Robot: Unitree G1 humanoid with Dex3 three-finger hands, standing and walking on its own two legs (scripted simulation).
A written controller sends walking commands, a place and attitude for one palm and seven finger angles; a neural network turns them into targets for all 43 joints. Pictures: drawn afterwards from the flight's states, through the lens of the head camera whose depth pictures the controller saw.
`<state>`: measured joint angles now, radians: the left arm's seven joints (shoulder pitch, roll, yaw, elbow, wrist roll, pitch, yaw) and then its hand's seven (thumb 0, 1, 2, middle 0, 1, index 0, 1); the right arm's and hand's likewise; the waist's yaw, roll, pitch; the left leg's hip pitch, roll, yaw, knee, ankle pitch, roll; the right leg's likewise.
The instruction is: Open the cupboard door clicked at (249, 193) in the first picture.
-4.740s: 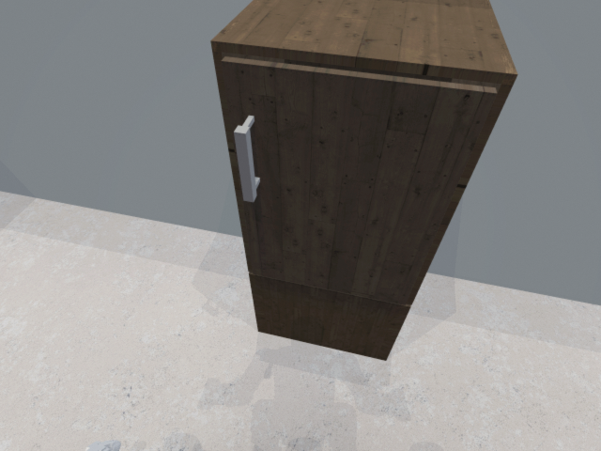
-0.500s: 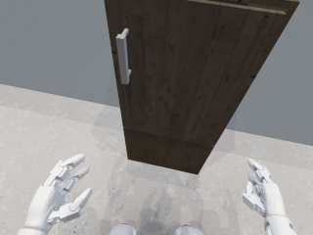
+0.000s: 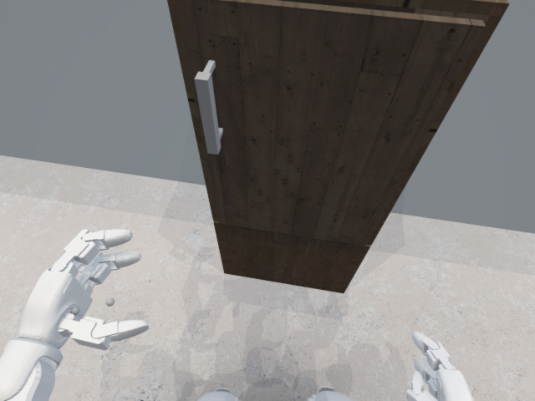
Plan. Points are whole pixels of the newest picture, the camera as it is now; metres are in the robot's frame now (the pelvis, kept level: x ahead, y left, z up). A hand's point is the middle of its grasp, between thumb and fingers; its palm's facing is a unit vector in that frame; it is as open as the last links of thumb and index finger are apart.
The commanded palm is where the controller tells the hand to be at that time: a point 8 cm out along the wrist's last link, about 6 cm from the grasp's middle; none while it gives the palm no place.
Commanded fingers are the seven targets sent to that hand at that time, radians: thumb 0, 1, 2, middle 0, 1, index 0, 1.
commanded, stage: raise the hand with hooked fingers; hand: left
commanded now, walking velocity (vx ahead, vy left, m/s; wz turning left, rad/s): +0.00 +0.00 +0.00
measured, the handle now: (212, 109) +0.56 +0.13 +0.11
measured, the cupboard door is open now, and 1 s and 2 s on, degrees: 0 0 0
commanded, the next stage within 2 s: move the hooked fingers beside the handle in 1.10 s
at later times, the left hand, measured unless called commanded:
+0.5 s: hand (65, 250) +0.28 +0.26 +0.12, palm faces -0.07 -1.00 -0.06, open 13.9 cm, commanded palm +0.25 +0.31 +0.12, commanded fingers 0.00 -0.50 0.30 -0.30 -1.20 -0.30 -1.20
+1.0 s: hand (70, 234) +0.29 +0.26 +0.12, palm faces -0.08 -1.00 -0.04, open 14.0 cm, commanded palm +0.26 +0.31 +0.13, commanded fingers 0.00 -0.50 0.30 -0.30 -1.20 -0.30 -1.20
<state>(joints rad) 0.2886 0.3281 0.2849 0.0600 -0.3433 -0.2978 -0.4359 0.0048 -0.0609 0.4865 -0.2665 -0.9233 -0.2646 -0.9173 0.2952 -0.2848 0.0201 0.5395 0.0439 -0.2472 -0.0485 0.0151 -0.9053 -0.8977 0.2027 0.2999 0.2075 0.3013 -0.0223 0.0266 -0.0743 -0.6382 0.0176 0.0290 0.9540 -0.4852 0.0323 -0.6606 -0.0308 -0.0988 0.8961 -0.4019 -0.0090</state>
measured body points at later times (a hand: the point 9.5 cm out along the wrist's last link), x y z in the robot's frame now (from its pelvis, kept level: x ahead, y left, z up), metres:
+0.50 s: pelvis +0.00 +0.00 +0.02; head +0.03 +0.00 +0.47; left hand +0.27 +0.32 +0.12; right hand +0.18 -0.23 -0.05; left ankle -0.01 +0.09 -0.69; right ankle +0.03 -0.12 -0.69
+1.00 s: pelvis +0.00 -0.01 +0.03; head +0.03 -0.01 +0.48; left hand +0.29 +0.31 +0.13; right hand +0.15 -0.26 -0.04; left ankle +0.00 +0.09 -0.69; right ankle +0.03 -0.12 -0.69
